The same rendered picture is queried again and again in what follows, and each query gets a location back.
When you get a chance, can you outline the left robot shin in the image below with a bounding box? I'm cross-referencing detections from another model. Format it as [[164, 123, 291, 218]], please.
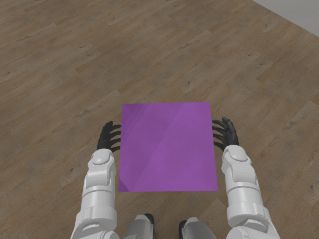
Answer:
[[134, 215, 150, 222]]

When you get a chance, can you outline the robot right hand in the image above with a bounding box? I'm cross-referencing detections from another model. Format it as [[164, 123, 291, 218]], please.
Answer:
[[212, 117, 239, 152]]

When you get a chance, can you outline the left robot thigh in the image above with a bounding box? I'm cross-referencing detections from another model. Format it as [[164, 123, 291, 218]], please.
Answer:
[[122, 219, 153, 239]]

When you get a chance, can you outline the right robot upper arm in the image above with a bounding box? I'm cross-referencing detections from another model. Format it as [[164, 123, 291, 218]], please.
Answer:
[[226, 226, 278, 239]]

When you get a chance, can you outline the carton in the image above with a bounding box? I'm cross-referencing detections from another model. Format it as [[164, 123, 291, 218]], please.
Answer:
[[118, 102, 218, 192]]

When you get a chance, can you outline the robot left hand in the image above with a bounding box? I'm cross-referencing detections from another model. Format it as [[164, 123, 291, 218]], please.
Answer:
[[97, 121, 121, 153]]

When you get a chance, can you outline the right robot forearm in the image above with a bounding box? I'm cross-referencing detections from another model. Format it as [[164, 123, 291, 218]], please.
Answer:
[[221, 145, 280, 239]]

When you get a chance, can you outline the left robot forearm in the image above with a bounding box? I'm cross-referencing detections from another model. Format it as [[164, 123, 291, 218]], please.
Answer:
[[70, 149, 117, 239]]

